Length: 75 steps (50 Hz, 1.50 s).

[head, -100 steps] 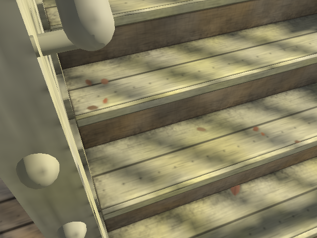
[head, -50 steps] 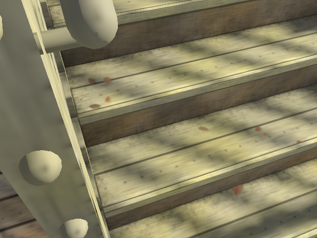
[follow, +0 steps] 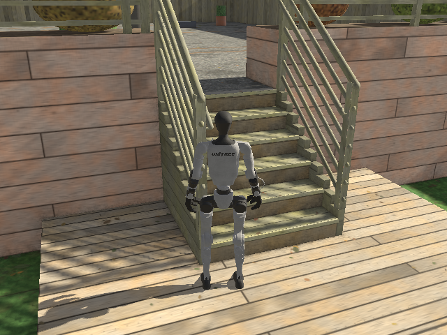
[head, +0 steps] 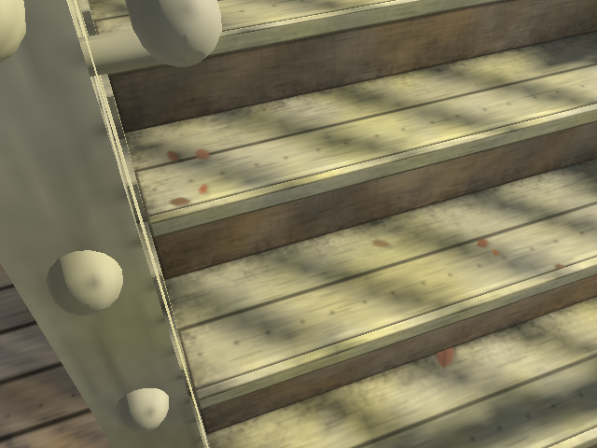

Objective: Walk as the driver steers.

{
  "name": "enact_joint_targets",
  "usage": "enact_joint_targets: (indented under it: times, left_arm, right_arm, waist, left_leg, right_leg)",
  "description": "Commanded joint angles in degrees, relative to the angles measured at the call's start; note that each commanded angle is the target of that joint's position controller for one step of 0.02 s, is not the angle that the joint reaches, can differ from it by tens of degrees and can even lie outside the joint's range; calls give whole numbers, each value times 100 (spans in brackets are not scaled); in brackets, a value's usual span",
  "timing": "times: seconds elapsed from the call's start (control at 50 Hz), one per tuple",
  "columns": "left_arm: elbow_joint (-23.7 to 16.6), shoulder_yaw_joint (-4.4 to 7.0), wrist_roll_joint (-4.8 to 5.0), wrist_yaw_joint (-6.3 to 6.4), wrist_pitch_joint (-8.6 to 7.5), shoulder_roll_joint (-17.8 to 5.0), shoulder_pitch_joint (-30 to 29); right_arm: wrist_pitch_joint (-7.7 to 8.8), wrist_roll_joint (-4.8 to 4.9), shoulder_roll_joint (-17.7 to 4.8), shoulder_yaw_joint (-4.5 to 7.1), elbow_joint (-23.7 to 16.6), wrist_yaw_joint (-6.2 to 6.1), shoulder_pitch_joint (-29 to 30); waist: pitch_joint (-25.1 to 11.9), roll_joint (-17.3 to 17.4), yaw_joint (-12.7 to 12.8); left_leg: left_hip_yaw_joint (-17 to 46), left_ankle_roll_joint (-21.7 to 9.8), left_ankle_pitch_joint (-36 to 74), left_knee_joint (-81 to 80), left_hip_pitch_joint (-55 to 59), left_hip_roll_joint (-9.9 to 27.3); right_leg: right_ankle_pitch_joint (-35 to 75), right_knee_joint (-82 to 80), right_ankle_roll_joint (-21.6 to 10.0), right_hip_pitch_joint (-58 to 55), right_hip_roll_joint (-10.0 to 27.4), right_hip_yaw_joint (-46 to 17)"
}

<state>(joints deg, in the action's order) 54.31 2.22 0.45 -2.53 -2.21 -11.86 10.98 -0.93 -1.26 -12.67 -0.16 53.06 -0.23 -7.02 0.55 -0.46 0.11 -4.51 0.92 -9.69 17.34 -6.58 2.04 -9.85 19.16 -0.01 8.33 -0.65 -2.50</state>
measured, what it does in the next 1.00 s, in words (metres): stands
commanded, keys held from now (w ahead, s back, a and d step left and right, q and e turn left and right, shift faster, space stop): no key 0.48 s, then w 0.52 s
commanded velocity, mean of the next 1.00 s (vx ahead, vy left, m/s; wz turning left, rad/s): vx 0.16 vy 0.00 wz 0.00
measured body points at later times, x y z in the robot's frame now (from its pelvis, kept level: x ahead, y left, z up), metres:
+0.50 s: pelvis +0.01 +0.00 +0.00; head +0.01 +0.00 +0.45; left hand +0.07 +0.25 -0.14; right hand +0.10 -0.25 -0.14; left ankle +0.00 +0.13 -0.75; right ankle +0.01 -0.12 -0.75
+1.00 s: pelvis +0.01 +0.00 +0.00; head +0.02 +0.00 +0.45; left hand +0.16 +0.22 -0.11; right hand +0.18 -0.23 -0.11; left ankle +0.00 +0.13 -0.75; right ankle +0.01 -0.12 -0.75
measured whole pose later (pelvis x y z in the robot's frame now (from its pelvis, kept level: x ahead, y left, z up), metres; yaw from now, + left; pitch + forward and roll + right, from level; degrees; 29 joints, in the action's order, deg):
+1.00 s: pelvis +0.01 +0.00 +0.00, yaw +1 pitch +1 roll +0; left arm 49.7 0.6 0.2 -0.3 -3.2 -9.6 5.5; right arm 2.9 -0.7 -12.6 -1.2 50.4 0.1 -4.0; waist -0.4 0.0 0.2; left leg -2.6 1.2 -8.2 13.2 -5.9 2.1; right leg -7.4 12.9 -0.1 6.4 -0.8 -1.6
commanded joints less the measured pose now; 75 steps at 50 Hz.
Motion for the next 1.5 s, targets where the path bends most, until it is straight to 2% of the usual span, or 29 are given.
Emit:
enact_joint_targets:
  times: [0.02,0.32,0.48,0.5,0.52,0.56,0.6,0.82,1.16,1.5]
  left_arm:
    - [-157,150,4,-12,-100,-535,-29]
    - [100,234,45,63,-96,-547,167]
    - [145,252,55,77,-89,-552,211]
    - [149,228,47,86,-79,-485,204]
    - [-42,99,-94,212,-26,-193,-41]
    - [-139,62,-70,300,8,-275,-107]
    - [-220,45,-43,313,-16,-341,-133]
    - [-613,-42,-4,256,-145,-253,-481]
    - [-968,-81,-36,211,-172,-269,-890]
    - [-706,5,-37,192,-61,-410,-371]
  right_arm:
    - [26,5,-607,137,-295,-52,184]
    - [20,27,-525,176,-159,-86,-139]
    - [18,34,-532,185,-130,-97,-221]
    - [17,22,-494,165,-120,-102,-233]
    - [205,18,-625,207,-187,-40,-42]
    - [344,27,-539,178,-217,-1,5]
    - [388,22,-513,149,-260,7,56]
    - [454,48,-555,54,-496,9,332]
    - [450,65,-590,-33,-674,34,747]
    - [351,86,-656,88,-367,73,504]
  waist:
    - [-4,-20,-9]
    - [-89,-11,-19]
    - [-95,-2,-23]
    - [-155,25,-25]
    - [118,-89,75]
    - [-136,-92,38]
    - [-228,-13,33]
    - [-412,41,13]
    - [-622,-1,11]
    - [-450,5,56]
  left_leg:
    - [662,-156,-173,-370,402,508]
    - [633,-157,105,-417,482,443]
    - [627,-151,254,-425,501,433]
    - [621,-146,141,-480,536,409]
    - [582,-200,481,-394,326,523]
    - [595,-224,502,-395,517,518]
    - [600,-229,510,-420,567,503]
    - [683,-224,916,-467,657,545]
    - [779,-189,1149,-397,693,593]
    - [699,-105,1026,-130,504,595]
  right_leg:
    - [440,-412,61,616,533,-422]
    - [815,-380,34,499,529,-440]
    - [991,-363,29,451,525,-436]
    - [831,-438,22,432,502,-430]
    - [877,-553,23,521,553,-402]
    - [743,-635,-10,476,541,-370]
    - [740,-695,-35,416,540,-354]
    - [1138,-779,5,225,572,-289]
    - [1476,-761,47,-3,651,-264]
    - [1496,-320,79,94,662,-238]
